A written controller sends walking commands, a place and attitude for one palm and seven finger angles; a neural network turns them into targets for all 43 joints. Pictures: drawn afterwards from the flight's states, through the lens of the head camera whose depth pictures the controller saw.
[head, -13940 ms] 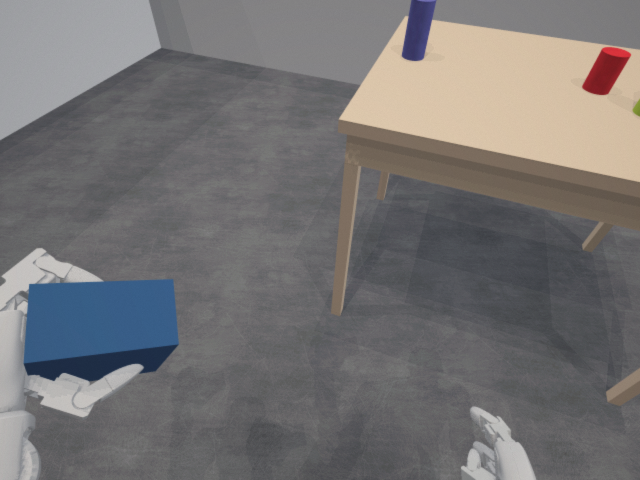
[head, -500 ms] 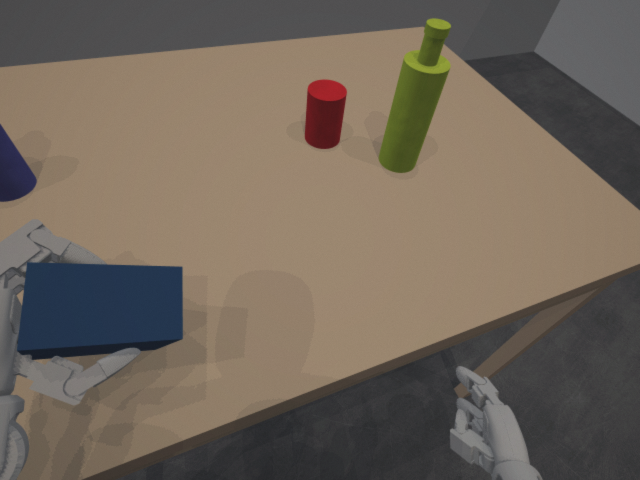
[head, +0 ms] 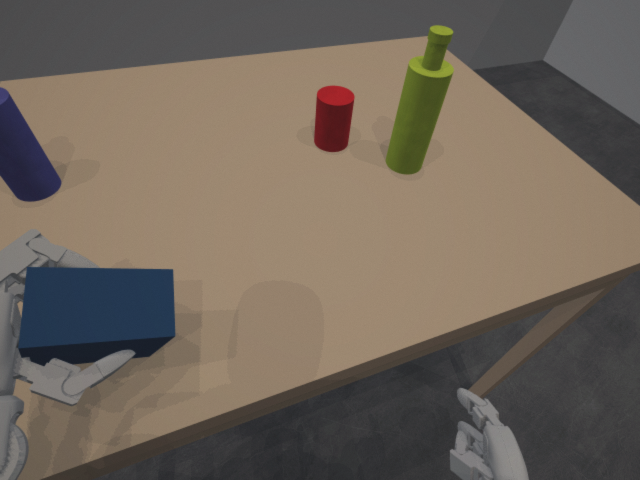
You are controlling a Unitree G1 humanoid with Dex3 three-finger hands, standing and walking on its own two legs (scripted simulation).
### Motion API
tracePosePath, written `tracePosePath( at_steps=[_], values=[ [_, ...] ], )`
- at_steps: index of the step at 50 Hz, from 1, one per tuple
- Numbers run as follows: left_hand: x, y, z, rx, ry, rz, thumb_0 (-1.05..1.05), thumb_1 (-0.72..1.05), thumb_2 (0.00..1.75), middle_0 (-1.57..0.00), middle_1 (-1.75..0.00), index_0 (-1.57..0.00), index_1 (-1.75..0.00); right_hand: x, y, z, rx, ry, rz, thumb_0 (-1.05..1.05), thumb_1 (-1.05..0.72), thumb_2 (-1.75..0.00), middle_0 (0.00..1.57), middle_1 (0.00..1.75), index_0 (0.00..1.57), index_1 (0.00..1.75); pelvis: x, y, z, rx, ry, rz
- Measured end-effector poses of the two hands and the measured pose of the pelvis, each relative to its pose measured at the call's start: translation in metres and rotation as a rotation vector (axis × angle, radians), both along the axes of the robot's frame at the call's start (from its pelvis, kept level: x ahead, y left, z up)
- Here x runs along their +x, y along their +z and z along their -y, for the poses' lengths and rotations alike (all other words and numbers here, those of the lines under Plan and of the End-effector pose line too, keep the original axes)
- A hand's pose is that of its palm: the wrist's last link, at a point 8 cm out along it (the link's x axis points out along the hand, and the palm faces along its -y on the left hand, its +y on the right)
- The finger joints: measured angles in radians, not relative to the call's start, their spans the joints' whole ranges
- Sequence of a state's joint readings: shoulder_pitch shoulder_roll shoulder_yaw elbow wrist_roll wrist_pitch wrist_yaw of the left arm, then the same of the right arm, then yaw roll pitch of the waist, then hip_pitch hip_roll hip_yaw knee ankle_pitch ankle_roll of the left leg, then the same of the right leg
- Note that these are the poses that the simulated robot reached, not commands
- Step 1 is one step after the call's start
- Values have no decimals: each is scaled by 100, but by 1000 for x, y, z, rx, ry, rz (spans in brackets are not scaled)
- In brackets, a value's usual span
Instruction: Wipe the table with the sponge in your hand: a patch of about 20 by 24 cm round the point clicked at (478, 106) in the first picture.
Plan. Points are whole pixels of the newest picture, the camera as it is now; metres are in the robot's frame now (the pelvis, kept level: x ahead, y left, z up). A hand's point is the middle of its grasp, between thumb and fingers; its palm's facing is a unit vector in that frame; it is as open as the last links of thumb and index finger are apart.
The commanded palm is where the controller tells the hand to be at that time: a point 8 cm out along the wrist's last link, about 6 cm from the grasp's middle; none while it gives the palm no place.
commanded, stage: look again from close up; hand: left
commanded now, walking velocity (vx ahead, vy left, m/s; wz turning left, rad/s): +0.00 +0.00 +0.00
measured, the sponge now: (119, 318) +0.23 +0.22 +0.13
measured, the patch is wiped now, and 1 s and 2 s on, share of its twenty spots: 0.00 0.00 0.00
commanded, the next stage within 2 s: shuffle to correct the standing spot in 0.16 s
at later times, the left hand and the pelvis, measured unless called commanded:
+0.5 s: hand (108, 306) +0.23 +0.23 +0.15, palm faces +0.37 -0.85 -0.38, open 10.3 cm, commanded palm +0.17 +0.25 +0.18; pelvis +0.01 -0.02 +0.00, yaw +0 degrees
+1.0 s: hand (177, 319) +0.23 +0.16 +0.15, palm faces +0.33 -0.85 -0.40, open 10.3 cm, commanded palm +0.17 +0.20 +0.18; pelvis +0.01 -0.08 +0.00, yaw +0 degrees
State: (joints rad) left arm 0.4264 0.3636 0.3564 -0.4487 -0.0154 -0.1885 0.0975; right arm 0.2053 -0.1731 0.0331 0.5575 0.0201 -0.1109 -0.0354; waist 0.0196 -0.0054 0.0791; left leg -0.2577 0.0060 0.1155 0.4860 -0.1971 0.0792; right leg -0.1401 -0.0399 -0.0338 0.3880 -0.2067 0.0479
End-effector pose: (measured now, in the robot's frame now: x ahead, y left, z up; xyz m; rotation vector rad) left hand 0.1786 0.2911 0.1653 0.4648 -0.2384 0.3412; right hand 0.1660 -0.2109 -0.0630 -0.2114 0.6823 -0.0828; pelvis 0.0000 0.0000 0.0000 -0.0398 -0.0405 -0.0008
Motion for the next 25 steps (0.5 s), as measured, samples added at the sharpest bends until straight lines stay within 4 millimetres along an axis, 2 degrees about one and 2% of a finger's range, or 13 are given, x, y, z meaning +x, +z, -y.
tracePosePath(
  at_steps=[9,17,25],
  values=[
    [-1,-6,8,-18,0,-19,-1,-51,102,-70,-134,-72,-133,-6,0,14,-25,-12,-14,1,-90,-90,20,30,20,30,0,0,5,-1,2,-2],
    [4,3,13,5,-8,5,-1,-51,102,-70,-134,-72,-133,2,1,22,-25,-20,-2,1,-90,-90,20,30,20,30,4,1,11,3,1,-5],
    [15,0,25,-19,-2,-13,-1,-51,102,-70,-134,-72,-133,12,3,28,2,-15,4,1,-90,-90,20,30,20,30,9,2,24,11,-6,-11]
  ],
)
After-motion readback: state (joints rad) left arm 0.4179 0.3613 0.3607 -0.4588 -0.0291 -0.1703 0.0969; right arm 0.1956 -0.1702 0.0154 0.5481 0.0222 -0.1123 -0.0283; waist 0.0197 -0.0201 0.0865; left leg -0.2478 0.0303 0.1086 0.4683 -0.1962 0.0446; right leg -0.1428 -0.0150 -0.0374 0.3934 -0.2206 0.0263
